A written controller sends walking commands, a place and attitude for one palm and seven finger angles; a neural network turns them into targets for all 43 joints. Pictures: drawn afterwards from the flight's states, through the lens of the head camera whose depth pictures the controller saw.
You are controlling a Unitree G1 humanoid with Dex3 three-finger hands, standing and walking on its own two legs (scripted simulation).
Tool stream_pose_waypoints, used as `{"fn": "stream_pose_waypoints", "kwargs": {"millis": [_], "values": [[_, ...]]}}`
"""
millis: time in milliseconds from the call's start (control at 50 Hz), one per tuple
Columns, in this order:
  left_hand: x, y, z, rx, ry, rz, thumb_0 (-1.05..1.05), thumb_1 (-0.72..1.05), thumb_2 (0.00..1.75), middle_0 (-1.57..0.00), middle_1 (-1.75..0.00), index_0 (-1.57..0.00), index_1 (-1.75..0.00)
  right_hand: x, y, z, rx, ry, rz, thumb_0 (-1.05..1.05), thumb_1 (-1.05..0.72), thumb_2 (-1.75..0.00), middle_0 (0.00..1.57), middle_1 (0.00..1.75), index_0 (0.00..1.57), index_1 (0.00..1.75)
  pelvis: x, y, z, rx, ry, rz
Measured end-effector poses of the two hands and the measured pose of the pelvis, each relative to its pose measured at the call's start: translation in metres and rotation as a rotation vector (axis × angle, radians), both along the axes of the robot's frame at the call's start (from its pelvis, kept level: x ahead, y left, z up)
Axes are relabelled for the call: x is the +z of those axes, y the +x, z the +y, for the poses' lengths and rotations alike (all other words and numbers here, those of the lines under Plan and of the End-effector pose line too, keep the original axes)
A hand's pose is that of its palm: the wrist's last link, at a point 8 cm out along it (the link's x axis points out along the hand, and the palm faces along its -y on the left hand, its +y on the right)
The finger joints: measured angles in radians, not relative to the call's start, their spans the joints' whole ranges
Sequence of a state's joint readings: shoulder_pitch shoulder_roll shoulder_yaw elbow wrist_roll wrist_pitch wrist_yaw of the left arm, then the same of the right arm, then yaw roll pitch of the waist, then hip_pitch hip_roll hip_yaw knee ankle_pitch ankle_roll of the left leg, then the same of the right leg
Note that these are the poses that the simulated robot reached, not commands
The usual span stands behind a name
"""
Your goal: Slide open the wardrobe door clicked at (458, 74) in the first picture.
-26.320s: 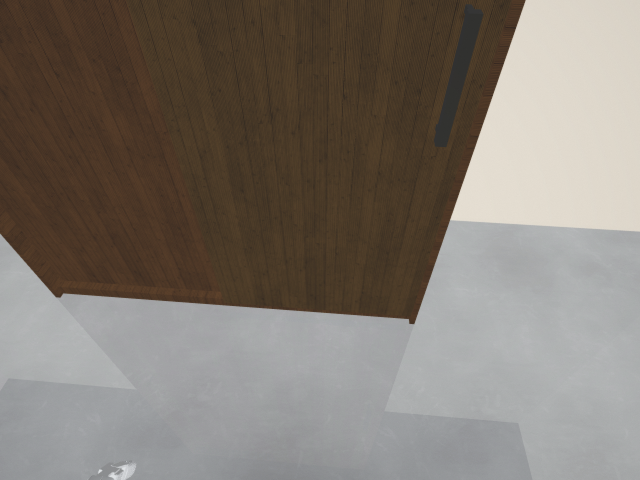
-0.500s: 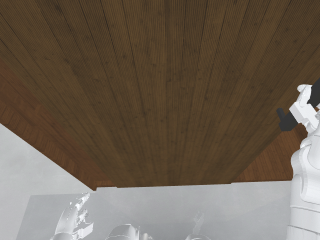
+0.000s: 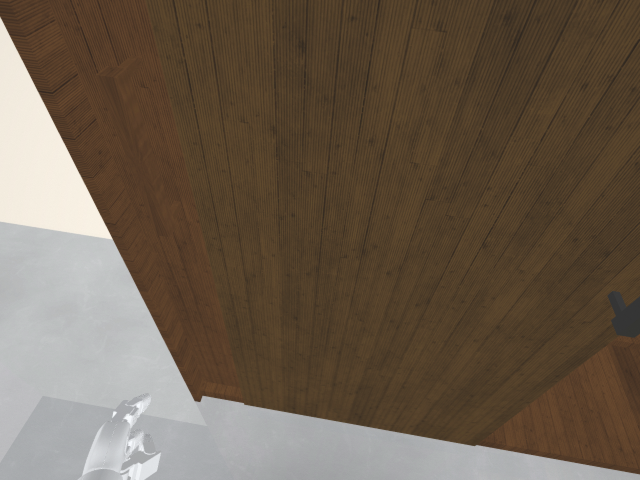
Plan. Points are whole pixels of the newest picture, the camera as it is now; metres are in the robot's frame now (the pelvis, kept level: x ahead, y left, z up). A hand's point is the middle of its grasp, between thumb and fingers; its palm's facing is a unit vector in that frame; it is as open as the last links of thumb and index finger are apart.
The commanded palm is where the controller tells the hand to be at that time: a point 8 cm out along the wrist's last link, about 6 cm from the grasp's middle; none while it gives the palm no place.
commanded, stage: stop walking and hold the door there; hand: right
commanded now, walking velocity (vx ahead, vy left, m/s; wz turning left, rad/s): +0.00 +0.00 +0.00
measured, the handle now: out of the picture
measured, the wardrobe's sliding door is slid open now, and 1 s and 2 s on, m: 0.51 0.51 0.51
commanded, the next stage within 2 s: loosen the grip on the handle in 1.82 s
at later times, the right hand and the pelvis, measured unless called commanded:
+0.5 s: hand out of the picture +0.31 -0.36 +0.15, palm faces +0.60 +0.76 -0.25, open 7.0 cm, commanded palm +0.27 -0.36 +0.13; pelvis -0.03 -0.02 +0.00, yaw +2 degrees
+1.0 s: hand out of the picture +0.31 -0.37 +0.15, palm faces +0.48 +0.85 -0.20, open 7.1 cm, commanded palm +0.27 -0.37 +0.13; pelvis -0.06 -0.09 -0.01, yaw -2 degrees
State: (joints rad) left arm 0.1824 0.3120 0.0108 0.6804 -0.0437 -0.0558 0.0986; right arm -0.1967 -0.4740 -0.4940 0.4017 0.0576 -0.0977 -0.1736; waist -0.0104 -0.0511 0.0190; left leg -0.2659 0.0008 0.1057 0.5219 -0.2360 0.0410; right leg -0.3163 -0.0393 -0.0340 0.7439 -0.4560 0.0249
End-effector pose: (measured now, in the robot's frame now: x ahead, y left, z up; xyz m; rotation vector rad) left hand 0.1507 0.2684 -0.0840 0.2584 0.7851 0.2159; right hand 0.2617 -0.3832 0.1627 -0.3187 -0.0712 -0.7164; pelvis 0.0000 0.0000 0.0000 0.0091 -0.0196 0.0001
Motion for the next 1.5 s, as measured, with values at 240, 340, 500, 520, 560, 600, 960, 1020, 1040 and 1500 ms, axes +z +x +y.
{"fn": "stream_pose_waypoints", "kwargs": {"millis": [240,340,500,520,560,600,960,1020,1040,1500], "values": [[-0.002,-0.078,-0.015,0.09,0.006,0.072,0.01,0.91,0.9,-0.2,-0.3,-0.2,-0.3,-0.001,-0.001,-0.004,0.062,0.021,-0.014,-0.07,-0.67,-0.8,0.36,1.32,0.11,1.28,0.002,-0.025,-0.017,0.033,-0.01,-0.023],[-0.014,-0.097,-0.034,0.076,-0.053,0.113,0.01,0.91,0.9,-0.2,-0.3,-0.2,-0.3,0.0,-0.001,-0.003,0.058,0.03,0.001,-0.07,-0.69,-0.79,0.34,1.31,0.1,1.28,0.002,-0.033,-0.019,0.039,-0.007,-0.022],[-0.024,-0.106,-0.042,0.069,-0.07,0.155,0.01,0.91,0.9,-0.2,-0.3,-0.2,-0.3,0.001,-0.001,-0.005,0.072,0.03,0.008,-0.07,-0.67,-0.8,0.35,1.32,0.11,1.31,0.004,-0.034,-0.025,0.042,-0.004,-0.009],[-0.023,-0.105,-0.042,0.069,-0.068,0.155,0.01,0.91,0.9,-0.2,-0.3,-0.2,-0.3,0.001,-0.001,-0.005,0.073,0.029,0.007,-0.07,-0.67,-0.81,0.35,1.32,0.11,1.31,0.004,-0.033,-0.026,0.042,-0.005,-0.009],[-0.022,-0.101,-0.041,0.066,-0.062,0.151,0.01,0.91,0.9,-0.2,-0.3,-0.2,-0.3,0.001,-0.001,-0.005,0.075,0.028,0.006,-0.07,-0.67,-0.81,0.35,1.32,0.11,1.32,0.004,-0.032,-0.026,0.04,-0.008,-0.009],[-0.021,-0.095,-0.04,0.061,-0.057,0.141,0.01,0.91,0.9,-0.2,-0.3,-0.2,-0.3,0.001,-0.001,-0.005,0.075,0.026,0.004,-0.07,-0.67,-0.82,0.35,1.33,0.11,1.32,0.004,-0.031,-0.027,0.038,-0.01,-0.01],[-0.008,-0.034,-0.071,-0.022,0.042,0.062,0.01,0.91,0.9,-0.2,-0.3,-0.2,-0.3,-0.005,0.001,-0.019,0.227,0.008,-0.071,-0.09,-0.64,-0.81,0.42,1.38,0.14,1.31,-0.011,-0.051,-0.077,-0.058,-0.027,-0.013],[-0.008,-0.034,-0.101,-0.039,-0.008,0.029,0.01,0.91,0.9,-0.2,-0.3,-0.2,-0.3,-0.006,0.001,-0.019,0.251,0.03,-0.079,-0.08,-0.66,-0.8,0.43,1.39,0.13,1.3,-0.009,-0.059,-0.089,-0.039,-0.009,-0.012],[-0.008,-0.036,-0.112,-0.049,-0.03,0.023,0.01,0.91,0.9,-0.2,-0.3,-0.2,-0.3,-0.006,0.001,-0.019,0.255,0.038,-0.078,-0.08,-0.67,-0.8,0.42,1.39,0.12,1.3,-0.008,-0.061,-0.092,-0.037,-0.002,-0.01],[-0.012,-0.129,-0.131,-0.026,-0.03,0.118,0.01,0.91,0.9,-0.2,-0.3,-0.2,-0.3,0.0,0.0,-0.018,0.302,0.117,-0.006,-0.04,-0.72,-0.78,0.33,1.36,0.12,1.35,0.001,-0.097,-0.11,0.012,0.006,0.014]]}}
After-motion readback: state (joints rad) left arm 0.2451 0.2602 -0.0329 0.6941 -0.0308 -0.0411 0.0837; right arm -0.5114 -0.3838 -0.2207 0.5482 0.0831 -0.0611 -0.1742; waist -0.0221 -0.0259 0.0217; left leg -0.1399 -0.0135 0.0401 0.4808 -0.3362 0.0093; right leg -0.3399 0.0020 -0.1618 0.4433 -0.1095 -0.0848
